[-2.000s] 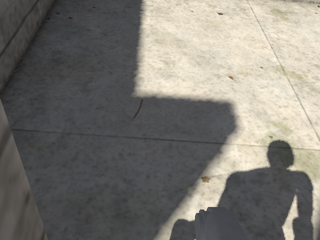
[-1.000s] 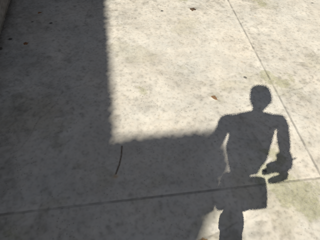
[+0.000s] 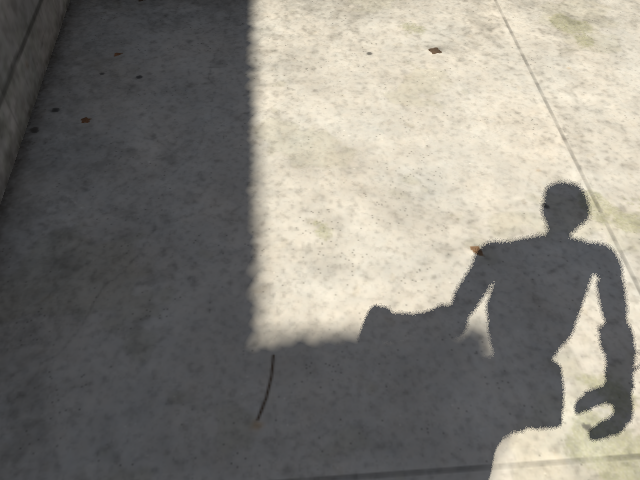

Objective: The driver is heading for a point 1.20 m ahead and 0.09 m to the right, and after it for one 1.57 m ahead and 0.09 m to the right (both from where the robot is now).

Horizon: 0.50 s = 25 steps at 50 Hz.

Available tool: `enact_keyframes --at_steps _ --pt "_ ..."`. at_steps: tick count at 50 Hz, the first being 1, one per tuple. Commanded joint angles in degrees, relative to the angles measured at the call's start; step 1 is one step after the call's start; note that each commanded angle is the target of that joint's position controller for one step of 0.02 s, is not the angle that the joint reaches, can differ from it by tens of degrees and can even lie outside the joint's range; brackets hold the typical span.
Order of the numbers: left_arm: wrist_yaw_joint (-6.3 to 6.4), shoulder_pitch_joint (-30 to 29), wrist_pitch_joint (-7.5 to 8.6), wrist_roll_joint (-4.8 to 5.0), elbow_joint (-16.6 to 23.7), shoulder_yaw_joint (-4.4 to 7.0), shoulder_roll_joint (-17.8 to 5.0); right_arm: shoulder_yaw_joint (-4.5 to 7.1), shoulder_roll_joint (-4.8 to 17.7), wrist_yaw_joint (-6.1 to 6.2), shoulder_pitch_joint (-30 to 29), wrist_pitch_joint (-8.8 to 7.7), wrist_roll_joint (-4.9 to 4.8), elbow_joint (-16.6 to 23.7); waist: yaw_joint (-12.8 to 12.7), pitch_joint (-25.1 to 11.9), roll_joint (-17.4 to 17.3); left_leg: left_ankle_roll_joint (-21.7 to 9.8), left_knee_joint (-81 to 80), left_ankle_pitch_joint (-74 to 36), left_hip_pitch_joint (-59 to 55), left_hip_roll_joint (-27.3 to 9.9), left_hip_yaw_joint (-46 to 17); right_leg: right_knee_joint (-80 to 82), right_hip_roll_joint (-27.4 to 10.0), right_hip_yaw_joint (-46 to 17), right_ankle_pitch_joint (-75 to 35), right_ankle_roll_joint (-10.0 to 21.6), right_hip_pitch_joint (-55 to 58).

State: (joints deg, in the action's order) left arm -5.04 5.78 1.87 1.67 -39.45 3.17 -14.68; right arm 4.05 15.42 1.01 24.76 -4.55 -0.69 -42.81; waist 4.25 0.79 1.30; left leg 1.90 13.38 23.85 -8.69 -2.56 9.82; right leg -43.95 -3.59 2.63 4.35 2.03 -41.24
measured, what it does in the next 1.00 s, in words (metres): walks ahead: right foot, then left foot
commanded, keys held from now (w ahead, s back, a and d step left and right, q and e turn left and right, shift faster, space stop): w+e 0.38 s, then w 0.10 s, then w+q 0.52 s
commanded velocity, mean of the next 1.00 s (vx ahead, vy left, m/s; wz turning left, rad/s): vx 0.49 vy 0.00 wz -0.14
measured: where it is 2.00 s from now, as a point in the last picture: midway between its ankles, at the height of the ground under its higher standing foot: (314, 228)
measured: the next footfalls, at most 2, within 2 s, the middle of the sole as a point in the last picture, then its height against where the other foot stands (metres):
right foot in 0.08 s outside the picture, level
left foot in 0.56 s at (297, 429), level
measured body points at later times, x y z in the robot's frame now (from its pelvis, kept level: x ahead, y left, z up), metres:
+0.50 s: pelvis +0.31 -0.05 +0.01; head +0.34 -0.07 +0.46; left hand +0.43 +0.22 -0.10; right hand +0.48 -0.33 -0.06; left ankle +0.54 +0.05 -0.69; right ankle +0.18 -0.12 -0.72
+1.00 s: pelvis +0.59 -0.11 +0.01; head +0.61 -0.12 +0.46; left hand +0.87 +0.07 -0.04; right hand +0.57 -0.39 -0.12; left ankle +0.54 +0.03 -0.72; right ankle +0.67 -0.24 -0.73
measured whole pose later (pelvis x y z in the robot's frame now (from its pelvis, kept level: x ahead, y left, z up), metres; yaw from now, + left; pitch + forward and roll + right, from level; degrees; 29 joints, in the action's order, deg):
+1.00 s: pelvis +0.59 -0.11 +0.01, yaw -6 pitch +2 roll +1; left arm -0.9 2.1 6.3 0.3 -34.9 1.5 -14.0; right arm 3.7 15.5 0.7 24.2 -2.0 -1.6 -43.5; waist 5.5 -1.2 0.7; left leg -1.0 27.9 20.6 9.2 5.4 -12.0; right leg -26.9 0.5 -4.8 5.4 0.2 -23.9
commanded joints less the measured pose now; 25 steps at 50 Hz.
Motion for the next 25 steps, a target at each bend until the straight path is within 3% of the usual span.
enact_keyframes --at_steps 1,2,3,4,5,6,7,8,9,10,11,12,14,15,16,18,19,20,22,23,25 --pt "-1.22 -2.8 0.73 0.14 6.2 0.63 -3.9 2.79 12.2 -0.12 -3.2 -0.04 -0.03 2.4 -4.0 1.9 -8.2 -8.7 7.8 -66.8 3.0 -13.8 0.4 4.1 4.3 5.7 3.3 4.3 7.7" --pt "-0.88 2.5 0.47 -0.16 5.9 1.76 -6.7 2.94 13.0 -0.31 -2.6 0.12 -0.40 1.9 -6.9 -2.2 -9.8 -8.1 16.1 -73.6 3.3 -13.8 0.7 5.2 6.5 6.3 5.1 5.9 15.5" --pt "0.13 10.4 0.15 -0.33 4.9 3.45 -10.1 2.93 13.4 -0.43 -2.8 -0.05 -1.23 1.7 -11.3 -6.7 -9.7 -6.9 27.4 -72.9 7.5 -12.0 1.8 9.5 8.8 5.7 3.5 8.1 28.1" --pt "1.53 17.1 -0.69 -0.52 4.6 4.94 -13.4 2.14 11.4 -0.36 -1.9 -0.93 -1.18 2.0 -14.9 -10.3 -7.4 -5.0 42.1 -56.8 19.3 -8.9 1.6 10.7 5.5 -1.4 3.6 10.9 42.6" --pt "2.78 16.9 -0.22 -0.82 5.3 5.96 -20.4 -1.07 0.5 -1.11 4.8 -2.56 1.15 5.1 -7.0 -15.1 13.3 -1.8 68.8 5.9 48.2 2.9 0.0 11.5 -13.2 -35.1 9.6 23.4 63.5" --pt "3.16 20.7 0.16 -0.59 5.3 4.43 -14.7 -1.43 3.6 -1.14 -2.2 -4.94 0.26 6.3 -11.6 -25.5 6.2 -1.7 75.1 8.5 50.2 3.6 -14.4 22.5 -15.9 -49.9 10.5 24.1 64.6" --pt "3.20 20.1 0.45 -1.06 4.7 3.88 -12.5 -0.93 6.2 -1.12 -9.4 -5.45 -1.75 8.7 -12.7 -18.1 4.6 -2.0 74.5 3.0 53.9 1.3 -15.0 24.2 -13.8 -41.4 6.1 20.3 59.6" --pt "3.06 16.8 0.79 -0.21 4.9 3.49 -11.4 -1.30 6.2 -0.62 -11.2 -5.81 -0.90 9.9 -9.9 -12.1 0.3 -2.3 68.8 -0.8 54.5 -1.2 -14.3 24.2 -11.5 -34.6 1.4 18.0 50.9" --pt "3.14 12.7 0.79 -0.24 5.9 2.99 -9.8 -1.21 6.2 -0.18 -12.3 -5.69 0.68 10.1 -7.5 -8.5 -1.4 -2.3 65.1 -2.0 52.7 -2.6 -13.8 24.8 -9.5 -30.5 -1.7 17.0 42.9" --pt "3.45 9.9 0.72 -1.29 6.4 2.52 -8.5 -1.08 6.4 -0.01 -10.7 -5.30 1.48 9.5 -4.8 -6.8 -0.8 -2.2 63.4 -3.3 49.3 -4.1 -14.5 26.6 -8.0 -26.9 -3.4 17.0 36.2" --pt "3.38 7.7 0.87 -1.56 6.4 2.46 -8.9 -0.68 6.6 0.11 -9.9 -4.53 1.46 9.2 -2.8 -5.6 0.3 -1.8 61.1 -5.1 47.1 -4.4 -14.5 28.8 -7.3 -26.5 -2.8 16.8 31.9" --pt "3.42 7.7 1.17 -2.34 5.8 2.44 -8.8 -0.51 6.8 0.22 -10.3 -3.53 1.57 9.0 -2.4 -4.2 0.1 -1.0 59.5 -6.1 46.1 -5.1 -14.3 30.5 -6.9 -25.1 -3.0 16.9 29.0" --pt "3.99 8.4 1.63 -1.77 4.5 2.46 -9.5 -0.64 5.8 0.67 -11.2 -2.25 2.22 9.1 -1.9 -1.0 0.0 0.3 54.9 -9.3 48.6 -5.6 -13.8 32.1 -5.8 -22.3 -4.9 16.3 25.0" --pt "4.35 9.8 1.94 -1.39 3.6 2.34 -9.2 -0.93 4.9 0.74 -13.6 -2.01 2.98 9.7 -2.8 0.0 -0.9 1.1 51.4 -13.6 49.9 -5.5 -13.8 32.1 -5.0 -20.7 -6.3 15.6 24.4" --pt "4.93 11.9 1.72 -1.43 2.5 2.36 -9.1 -1.26 4.2 0.82 -16.9 -2.14 2.98 10.8 -3.6 0.9 -0.5 1.6 47.6 -17.5 51.0 -4.7 -13.4 32.2 -3.9 -20.0 -5.2 14.6 24.4" --pt "5.90 11.9 1.53 -0.55 2.0 2.58 -8.9 -1.29 3.8 0.41 -20.5 -2.68 2.11 11.1 -4.4 0.8 0.5 1.6 34.1 -26.6 48.9 -2.8 -13.3 28.8 -0.9 -16.9 -5.2 12.6 24.7" --pt "6.24 11.3 1.41 -0.60 1.8 3.14 -10.9 -1.89 3.0 0.33 -24.0 -2.78 2.05 11.5 -5.1 0.6 1.2 2.1 26.9 -27.9 44.3 -0.6 -12.1 27.9 0.6 -15.7 -2.2 11.9 20.9" --pt "6.41 12.9 1.54 -0.37 1.1 3.37 -11.4 -1.98 2.2 -0.22 -26.8 -2.81 1.95 11.8 -6.5 -0.9 1.2 2.5 23.6 -29.6 39.4 1.6 -10.3 28.5 0.6 -15.7 0.3 11.7 19.6" --pt "6.16 16.1 2.03 0.72 -0.3 3.12 -10.2 -1.46 2.9 -1.76 -28.0 -2.58 -0.08 11.5 -7.7 -1.0 3.2 1.3 17.9 -33.5 36.5 1.7 -12.5 28.2 -1.9 -18.0 4.3 11.1 23.9" --pt "6.29 16.4 2.30 0.35 -0.2 3.14 -9.9 -0.88 4.7 -1.85 -28.7 -2.50 -0.41 11.3 -8.2 0.1 3.7 0.3 15.1 -33.6 38.1 1.5 -12.9 27.5 -2.8 -19.1 4.0 10.4 27.4" --pt "6.12 15.9 1.98 -0.46 -0.5 3.27 -9.9 -0.68 5.4 -2.46 -26.5 -2.63 -0.25 10.2 -7.7 -0.4 5.3 -2.7 13.4 -29.4 40.0 0.9 -13.3 22.8 -5.9 -20.8 -2.7 9.5 35.8"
